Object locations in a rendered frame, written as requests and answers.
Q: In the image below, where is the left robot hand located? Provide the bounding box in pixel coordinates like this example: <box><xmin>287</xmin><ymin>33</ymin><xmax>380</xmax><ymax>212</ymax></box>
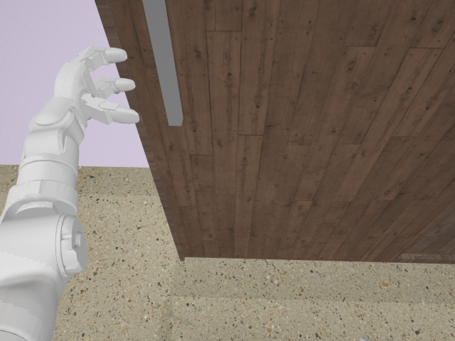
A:
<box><xmin>53</xmin><ymin>46</ymin><xmax>139</xmax><ymax>125</ymax></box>

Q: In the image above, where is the handle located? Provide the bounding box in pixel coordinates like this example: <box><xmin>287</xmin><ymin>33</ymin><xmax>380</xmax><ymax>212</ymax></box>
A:
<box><xmin>142</xmin><ymin>0</ymin><xmax>183</xmax><ymax>126</ymax></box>

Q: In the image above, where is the left robot forearm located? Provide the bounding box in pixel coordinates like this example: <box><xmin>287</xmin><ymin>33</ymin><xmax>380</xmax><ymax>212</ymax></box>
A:
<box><xmin>0</xmin><ymin>97</ymin><xmax>87</xmax><ymax>224</ymax></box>

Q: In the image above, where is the left robot upper arm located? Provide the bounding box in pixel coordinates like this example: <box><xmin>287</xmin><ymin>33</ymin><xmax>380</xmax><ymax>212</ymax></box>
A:
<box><xmin>0</xmin><ymin>213</ymin><xmax>88</xmax><ymax>341</ymax></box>

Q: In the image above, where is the wardrobe door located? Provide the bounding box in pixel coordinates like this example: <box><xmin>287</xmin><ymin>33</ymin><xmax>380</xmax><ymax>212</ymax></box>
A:
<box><xmin>108</xmin><ymin>0</ymin><xmax>455</xmax><ymax>262</ymax></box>
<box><xmin>403</xmin><ymin>208</ymin><xmax>455</xmax><ymax>255</ymax></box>

